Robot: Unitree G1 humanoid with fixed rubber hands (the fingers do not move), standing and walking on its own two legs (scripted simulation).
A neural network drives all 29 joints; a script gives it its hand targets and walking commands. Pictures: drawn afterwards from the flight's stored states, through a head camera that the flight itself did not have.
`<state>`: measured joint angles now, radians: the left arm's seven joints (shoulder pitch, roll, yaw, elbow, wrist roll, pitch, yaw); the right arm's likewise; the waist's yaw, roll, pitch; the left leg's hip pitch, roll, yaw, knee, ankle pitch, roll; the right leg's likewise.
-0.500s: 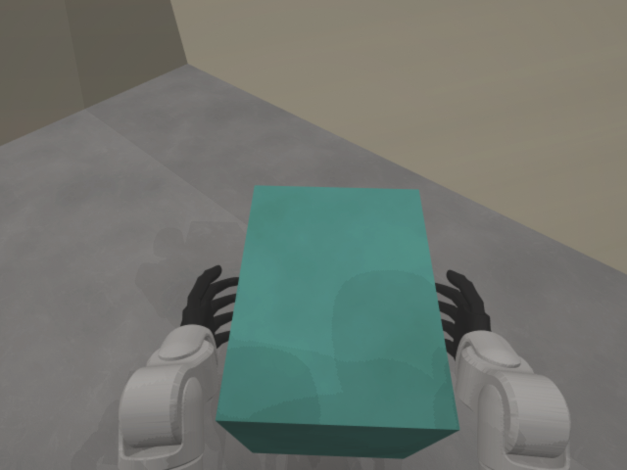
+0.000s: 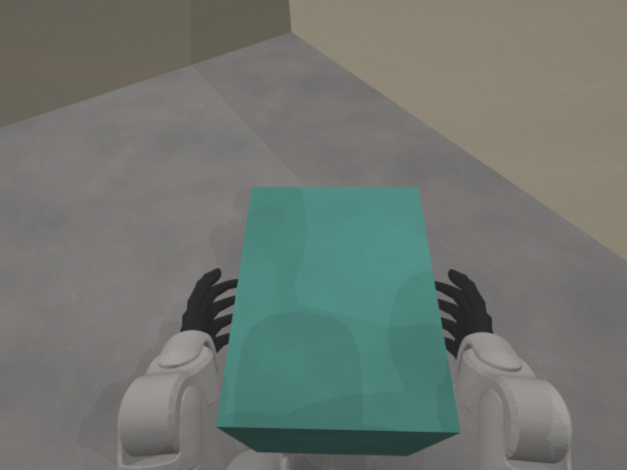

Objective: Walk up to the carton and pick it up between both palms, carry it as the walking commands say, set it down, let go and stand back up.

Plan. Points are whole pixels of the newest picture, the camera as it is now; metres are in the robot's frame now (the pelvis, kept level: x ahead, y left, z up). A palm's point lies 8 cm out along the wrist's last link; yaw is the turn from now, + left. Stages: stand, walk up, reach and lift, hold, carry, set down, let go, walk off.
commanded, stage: carry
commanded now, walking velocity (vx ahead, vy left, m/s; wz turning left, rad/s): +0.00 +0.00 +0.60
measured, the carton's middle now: (333, 327) +0.29 -0.01 +0.01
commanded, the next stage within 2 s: none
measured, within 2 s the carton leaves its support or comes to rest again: neither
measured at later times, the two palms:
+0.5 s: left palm (65, 433) +0.16 +0.25 +0.08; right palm (351, 339) +0.24 -0.03 +0.07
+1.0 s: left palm out of the picture +0.03 +0.30 +0.07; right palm (265, 378) +0.20 +0.06 +0.08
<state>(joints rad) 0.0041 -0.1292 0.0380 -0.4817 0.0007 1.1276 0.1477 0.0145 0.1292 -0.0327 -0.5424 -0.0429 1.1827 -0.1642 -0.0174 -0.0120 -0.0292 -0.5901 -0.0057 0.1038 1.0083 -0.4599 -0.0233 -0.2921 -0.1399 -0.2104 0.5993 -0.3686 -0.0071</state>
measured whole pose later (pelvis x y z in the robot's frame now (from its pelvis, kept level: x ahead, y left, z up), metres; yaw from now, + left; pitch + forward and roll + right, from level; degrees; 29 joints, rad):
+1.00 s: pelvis -0.08 +0.04 -0.01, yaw +36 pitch +4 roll +1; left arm -0.01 -0.13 0.05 -0.53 0.02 1.17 0.14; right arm -0.03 0.13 -0.02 -0.54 -0.03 1.21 -0.17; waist -0.02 -0.02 -0.05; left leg -0.38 0.02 0.17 0.61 -0.30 0.02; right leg -0.35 -0.29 -0.31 0.70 -0.36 0.09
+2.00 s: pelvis -0.13 -0.01 +0.01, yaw +69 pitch +3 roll +5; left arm -0.05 -0.13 0.06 -0.50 0.00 1.16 0.15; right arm -0.05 0.13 -0.04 -0.53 -0.03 1.21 -0.17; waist -0.04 -0.01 -0.01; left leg -0.54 0.02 0.06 0.97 -0.38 -0.02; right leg -0.23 -0.15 -0.19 0.52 -0.34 0.00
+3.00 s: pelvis -0.18 -0.01 +0.00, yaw +83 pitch +2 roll +0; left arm -0.03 -0.13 0.08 -0.43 0.01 1.21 0.15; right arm -0.03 0.13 -0.03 -0.45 -0.05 1.24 -0.17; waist 0.00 0.02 -0.09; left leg -0.34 -0.06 0.07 0.48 -0.18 0.08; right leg -0.28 -0.01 -0.09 0.52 -0.29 -0.03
